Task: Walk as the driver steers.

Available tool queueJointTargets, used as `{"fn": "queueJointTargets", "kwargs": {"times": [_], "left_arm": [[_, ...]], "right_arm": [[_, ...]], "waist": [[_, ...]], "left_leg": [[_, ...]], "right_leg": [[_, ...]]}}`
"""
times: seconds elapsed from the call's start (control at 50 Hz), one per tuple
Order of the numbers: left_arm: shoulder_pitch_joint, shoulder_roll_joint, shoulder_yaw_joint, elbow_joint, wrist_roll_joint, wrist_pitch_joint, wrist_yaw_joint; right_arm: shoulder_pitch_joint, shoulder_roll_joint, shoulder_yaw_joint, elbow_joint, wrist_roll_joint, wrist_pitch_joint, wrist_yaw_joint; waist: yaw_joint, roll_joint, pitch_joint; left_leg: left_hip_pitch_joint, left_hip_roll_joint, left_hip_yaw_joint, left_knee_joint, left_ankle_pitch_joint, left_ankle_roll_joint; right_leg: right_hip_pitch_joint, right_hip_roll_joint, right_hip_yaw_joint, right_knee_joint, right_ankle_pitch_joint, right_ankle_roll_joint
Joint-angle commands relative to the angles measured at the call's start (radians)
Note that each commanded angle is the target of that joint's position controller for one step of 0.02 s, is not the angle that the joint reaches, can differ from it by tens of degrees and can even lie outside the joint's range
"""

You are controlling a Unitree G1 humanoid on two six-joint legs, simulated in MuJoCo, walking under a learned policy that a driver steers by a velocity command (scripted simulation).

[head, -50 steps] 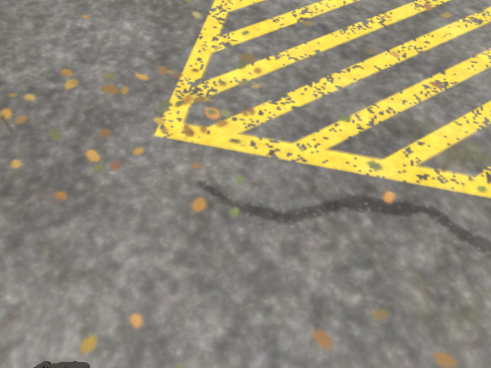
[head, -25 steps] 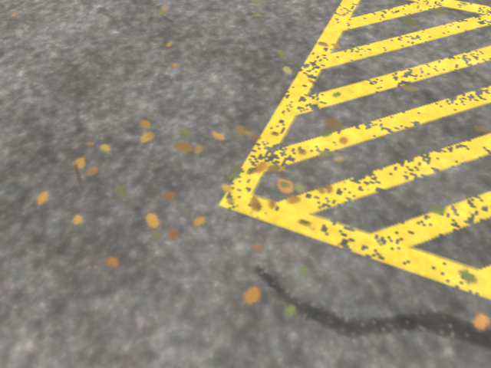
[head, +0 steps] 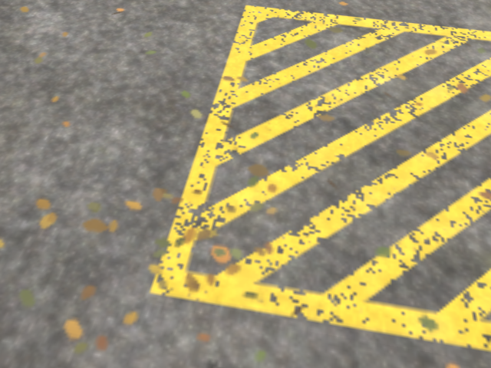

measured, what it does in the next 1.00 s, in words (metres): walks ahead, turning right: right foot, then left foot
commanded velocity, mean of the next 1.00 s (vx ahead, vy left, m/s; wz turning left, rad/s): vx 0.46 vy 0.00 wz -0.53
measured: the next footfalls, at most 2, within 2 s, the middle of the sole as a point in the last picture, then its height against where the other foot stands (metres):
right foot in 0.28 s outside the picture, level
left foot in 0.78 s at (268, 315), level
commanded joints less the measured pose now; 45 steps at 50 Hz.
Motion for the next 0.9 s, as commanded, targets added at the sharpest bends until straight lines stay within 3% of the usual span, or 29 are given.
{"fn": "queueJointTargets", "kwargs": {"times": [0.02,0.1,0.16,0.2,0.24,0.26,0.28,0.3,0.32,0.34,0.36,0.38,0.4,0.42,0.5,0.6,0.64,0.7,0.74,0.76,0.78,0.8,0.82,0.84,0.86,0.88,0.9], "left_arm": [[0.009,0.013,0.001,-0.07,0.006,0.002,-0.008],[-0.118,-0.005,-0.012,-0.11,0.008,-0.009,-0.036],[-0.199,0.005,-0.012,-0.152,0.007,-0.007,-0.05],[-0.221,0.02,-0.006,-0.176,0.009,-0.004,-0.058],[-0.165,0.054,0.013,-0.18,0.011,0.003,-0.06],[-0.05,0.087,0.035,-0.155,0.008,0.006,-0.056],[0.124,0.152,0.072,-0.105,0.004,0.011,-0.043],[0.214,0.263,0.102,-0.086,-0.003,0.02,-0.02],[0.164,0.302,0.094,-0.133,0.002,0.0,-0.029],[0.159,0.202,0.066,-0.138,0.006,-0.017,-0.039],[0.131,0.163,0.054,-0.13,0.01,-0.03,-0.04],[0.066,0.136,0.045,-0.136,0.009,-0.035,-0.038],[0.011,0.1,0.034,-0.148,0.014,-0.036,-0.033],[-0.016,0.089,0.028,-0.165,0.025,-0.035,-0.028],[0.013,0.122,0.038,-0.154,0.018,-0.042,-0.004],[0.081,0.134,0.043,-0.124,0.008,-0.029,0.015],[0.114,0.136,0.045,-0.108,0.003,-0.025,0.016],[0.126,0.125,0.045,-0.098,0.003,-0.016,0.021],[0.106,0.12,0.045,-0.102,0.005,-0.009,0.022],[0.098,0.091,0.035,-0.108,0.008,-0.008,0.02],[0.098,0.034,0.013,-0.125,0.021,-0.011,0.015],[0.228,-0.033,-0.006,-0.155,0.002,-0.019,0.018],[0.253,0.06,0.004,-0.14,-0.009,-0.022,0.023],[0.162,0.126,0.023,-0.136,-0.003,-0.016,0.025],[0.094,0.133,0.028,-0.146,0.011,-0.008,0.029],[0.055,0.124,0.031,-0.158,0.025,-0.003,0.03],[0.057,0.103,0.031,-0.163,0.024,0.004,0.027]], "right_arm": [[-0.068,-0.133,-0.034,-0.052,-0.002,-0.023,-0.01],[-0.039,-0.173,-0.045,-0.027,0.006,-0.009,-0.02],[0.004,-0.198,-0.055,-0.001,0.023,0.008,-0.022],[0.015,-0.216,-0.062,0.011,0.035,0.023,-0.022],[0.001,-0.246,-0.071,0.01,0.044,0.038,-0.026],[-0.015,-0.25,-0.071,0.006,0.049,0.047,-0.028],[-0.007,-0.224,-0.059,0.002,0.044,0.049,-0.031],[0.036,-0.129,-0.027,-0.033,0.002,0.041,-0.031],[0.06,-0.071,0.002,-0.077,0.001,0.006,-0.022],[-0.06,-0.171,-0.02,-0.092,0.04,-0.021,-0.01],[-0.105,-0.174,-0.018,-0.108,0.056,-0.037,-0.005],[-0.104,-0.162,-0.017,-0.094,0.035,-0.043,-0.014],[-0.094,-0.174,-0.025,-0.084,0.012,-0.038,-0.02],[-0.078,-0.175,-0.029,-0.08,0.006,-0.027,-0.018],[-0.121,-0.126,-0.017,-0.097,-0.006,0.004,-0.019],[-0.298,-0.09,0.003,-0.141,0.008,-0.005,-0.003],[-0.338,-0.103,0.001,-0.156,0.017,-0.013,0.007],[-0.331,-0.139,-0.012,-0.16,0.02,-0.026,0.017],[-0.252,-0.158,-0.024,-0.142,0.022,-0.035,0.015],[-0.158,-0.181,-0.039,-0.118,0.014,-0.04,0.009],[-0.019,-0.228,-0.053,-0.105,-0.003,-0.043,0.0],[0.067,-0.319,-0.072,-0.084,-0.023,-0.03,-0.002],[0.063,-0.247,-0.059,-0.079,0.003,-0.024,0.006],[0.007,-0.169,-0.037,-0.097,0.005,-0.019,0.003],[-0.045,-0.136,-0.023,-0.105,-0.005,-0.01,0.003],[-0.078,-0.114,-0.013,-0.098,-0.006,-0.003,0.005],[-0.093,-0.102,-0.006,-0.089,-0.009,-0.003,0.007]], "waist": [[0.029,0.114,0.006],[-0.017,0.09,0.035],[-0.041,0.089,0.06],[-0.034,0.098,0.06],[0.015,0.13,0.001],[0.086,0.126,-0.064],[0.168,0.096,-0.156],[0.153,-0.113,-0.226],[0.084,-0.214,-0.38],[0.149,-0.066,-0.332],[0.131,-0.049,-0.207],[0.083,0.032,-0.136],[0.046,0.023,-0.1],[0.021,0.001,-0.09],[0.017,0.018,-0.058],[0.086,-0.025,-0.016],[0.101,-0.03,-0.009],[0.085,-0.049,-0.013],[0.039,-0.08,-0.03],[-0.009,-0.071,-0.084],[-0.069,0.01,-0.217],[-0.016,0.313,-0.339],[-0.017,0.332,-0.326],[-0.038,0.218,-0.205],[-0.029,0.137,-0.141],[-0.011,0.115,-0.096],[0.016,0.132,-0.084]], "left_leg": [[0.03,0.289,-0.145,-0.203,0.2,0.166],[0.062,0.275,-0.02,-0.205,0.226,0.139],[0.153,0.303,0.016,-0.18,0.239,0.121],[0.219,0.321,0.037,-0.123,0.339,0.103],[0.249,0.316,0.071,0.027,0.663,0.078],[0.223,0.292,0.099,0.195,0.783,0.057],[0.098,0.248,0.122,0.433,0.723,0.018],[-0.25,0.157,0.127,0.791,0.143,-0.044],[-0.539,-0.029,-0.104,1.042,-0.441,-0.076],[-0.648,0.028,-0.224,1.077,-0.38,-0.053],[-0.677,0.068,-0.208,1.02,-0.291,-0.028],[-0.622,0.112,-0.209,0.93,-0.216,-0.024],[-0.55,0.137,-0.212,0.848,-0.168,-0.03],[-0.489,0.147,-0.216,0.819,-0.135,-0.037],[-0.465,0.12,-0.185,0.634,-0.012,-0.094],[-0.381,0.05,-0.178,0.287,0.258,-0.11],[-0.356,0.036,-0.192,0.231,0.275,-0.101],[-0.327,0.029,-0.218,0.168,0.194,-0.072],[-0.225,0.022,-0.2,0.138,0.122,-0.038],[-0.078,0.032,-0.192,0.107,0.125,-0.009],[0.17,0.175,-0.321,0.13,0.074,0.052],[0.499,0.415,-0.754,0.071,0.013,0.22],[0.496,0.464,-0.93,0.017,-0.071,0.252],[0.379,0.414,-0.763,0.019,0.057,0.216],[0.257,0.368,-0.592,0.037,0.272,0.191],[0.155,0.325,-0.481,0.04,0.471,0.183],[0.089,0.293,-0.401,0.034,0.581,0.171]], "right_leg": [[-0.08,-0.05,0.047,-0.092,0.133,0.013],[-0.036,-0.029,-0.022,-0.318,0.29,-0.005],[-0.052,-0.017,-0.054,-0.407,0.256,-0.034],[-0.046,0.004,-0.084,-0.439,0.176,-0.063],[0.076,0.071,-0.145,-0.445,0.072,-0.104],[0.231,0.121,-0.175,-0.48,0.072,-0.134],[0.5,0.161,-0.158,-0.523,0.118,-0.172],[0.799,-0.054,0.213,-0.561,0.103,-0.272],[0.988,-0.238,0.777,-0.75,-0.112,-0.45],[0.966,-0.23,0.722,-0.818,-0.136,-0.393],[0.849,-0.195,0.575,-0.814,-0.08,-0.354],[0.705,-0.148,0.463,-0.808,0.023,-0.316],[0.594,-0.113,0.38,-0.816,0.138,-0.297],[0.523,-0.093,0.346,-0.837,0.201,-0.295],[0.416,-0.049,0.242,-0.871,0.35,-0.3],[0.366,0.006,0.204,-0.858,0.198,-0.233],[0.389,-0.014,0.247,-0.831,0.162,-0.227],[0.47,-0.045,0.332,-0.747,0.149,-0.21],[0.483,-0.043,0.365,-0.677,0.197,-0.189],[0.46,0.005,0.34,-0.58,0.246,-0.16],[0.357,0.065,0.269,-0.327,0.161,-0.124],[0.008,0.226,0.129,0.021,-0.275,-0.039],[-0.131,0.165,0.143,0.181,-0.356,-0.015],[-0.143,0.133,0.152,0.231,-0.282,0.002],[-0.103,0.107,0.116,0.226,-0.231,0.016],[-0.071,0.091,0.102,0.183,-0.212,0.025],[-0.021,0.069,0.094,0.131,-0.202,0.025]]}}
Keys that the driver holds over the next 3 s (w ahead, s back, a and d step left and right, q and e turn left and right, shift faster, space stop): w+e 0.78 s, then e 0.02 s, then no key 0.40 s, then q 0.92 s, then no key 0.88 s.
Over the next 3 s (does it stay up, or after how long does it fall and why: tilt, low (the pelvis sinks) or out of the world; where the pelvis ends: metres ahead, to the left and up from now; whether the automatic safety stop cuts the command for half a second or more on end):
stays up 0.61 -0.13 -0.01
